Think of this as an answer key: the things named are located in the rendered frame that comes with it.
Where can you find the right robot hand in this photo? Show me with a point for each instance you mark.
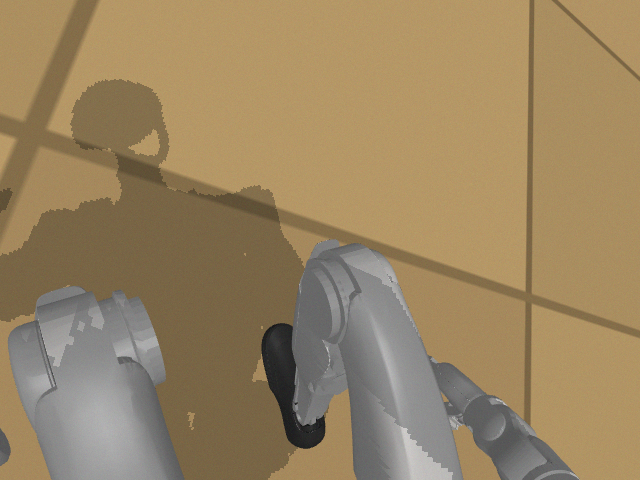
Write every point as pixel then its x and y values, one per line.
pixel 457 388

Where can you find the right robot arm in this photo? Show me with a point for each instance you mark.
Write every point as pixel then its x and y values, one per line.
pixel 511 443

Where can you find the right robot foot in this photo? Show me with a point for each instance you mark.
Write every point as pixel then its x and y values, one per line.
pixel 280 368

